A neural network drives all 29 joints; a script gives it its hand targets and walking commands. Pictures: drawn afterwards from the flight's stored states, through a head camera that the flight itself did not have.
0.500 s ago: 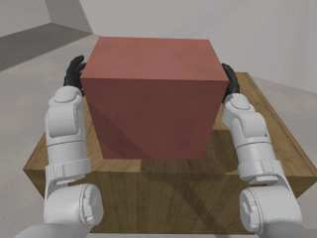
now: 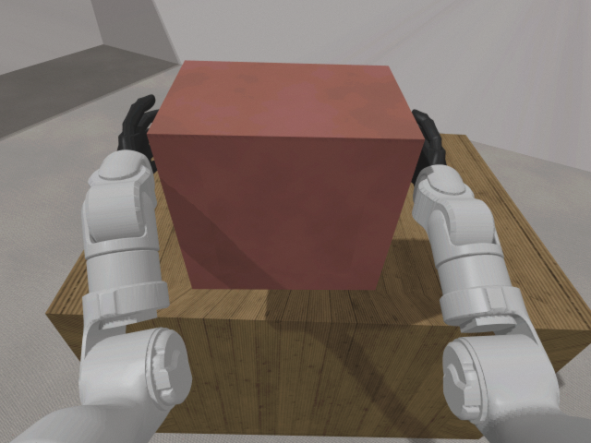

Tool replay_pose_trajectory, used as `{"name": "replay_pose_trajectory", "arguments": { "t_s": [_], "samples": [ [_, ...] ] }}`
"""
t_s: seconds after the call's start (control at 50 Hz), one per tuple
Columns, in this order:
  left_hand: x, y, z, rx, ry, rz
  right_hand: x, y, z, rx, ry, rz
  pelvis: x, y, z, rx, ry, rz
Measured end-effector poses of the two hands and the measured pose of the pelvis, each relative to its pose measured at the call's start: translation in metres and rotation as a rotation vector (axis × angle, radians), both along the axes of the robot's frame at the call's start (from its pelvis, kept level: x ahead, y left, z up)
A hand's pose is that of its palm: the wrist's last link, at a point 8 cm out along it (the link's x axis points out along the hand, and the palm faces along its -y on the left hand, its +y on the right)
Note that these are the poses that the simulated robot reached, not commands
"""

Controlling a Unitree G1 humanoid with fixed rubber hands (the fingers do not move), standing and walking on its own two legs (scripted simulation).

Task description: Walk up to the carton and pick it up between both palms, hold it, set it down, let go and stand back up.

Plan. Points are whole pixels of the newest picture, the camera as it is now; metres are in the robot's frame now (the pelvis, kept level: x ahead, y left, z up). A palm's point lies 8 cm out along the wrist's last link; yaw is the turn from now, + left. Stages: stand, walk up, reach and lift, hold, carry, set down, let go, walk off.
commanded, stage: hold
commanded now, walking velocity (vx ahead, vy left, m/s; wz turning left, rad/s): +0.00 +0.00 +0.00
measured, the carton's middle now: (285, 182) +0.41 +0.01 +0.18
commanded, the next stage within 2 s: none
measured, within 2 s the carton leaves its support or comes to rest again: neither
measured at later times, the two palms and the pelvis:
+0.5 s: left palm (135, 165) +0.37 +0.20 +0.23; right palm (425, 175) +0.37 -0.17 +0.22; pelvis +0.00 +0.01 +0.00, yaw +0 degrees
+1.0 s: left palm (137, 160) +0.37 +0.19 +0.23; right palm (426, 171) +0.37 -0.17 +0.22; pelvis +0.00 +0.00 +0.00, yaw +0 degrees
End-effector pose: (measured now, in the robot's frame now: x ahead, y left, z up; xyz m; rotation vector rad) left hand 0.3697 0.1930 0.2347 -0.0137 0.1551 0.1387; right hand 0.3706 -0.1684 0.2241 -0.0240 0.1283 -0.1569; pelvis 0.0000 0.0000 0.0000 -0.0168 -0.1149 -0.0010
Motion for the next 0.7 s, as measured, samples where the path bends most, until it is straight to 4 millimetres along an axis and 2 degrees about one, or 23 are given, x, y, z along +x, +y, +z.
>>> {"name": "replay_pose_trajectory", "arguments": {
  "t_s": [0.36, 0.7],
  "samples": [
    [0.0, 0.007, -0.008, -0.001, 0.0, -0.007, -0.002, 0.006, -0.004, -0.007, -0.002, -0.004, 0.004, 0.007, 0.0, -0.005, -0.005, -0.001],
    [-0.001, -0.004, -0.005, 0.009, 0.004, -0.013, -0.005, -0.004, -0.006, -0.004, 0.0, -0.01, 0.001, 0.006, 0.0, -0.001, -0.004, -0.007]
  ]
}}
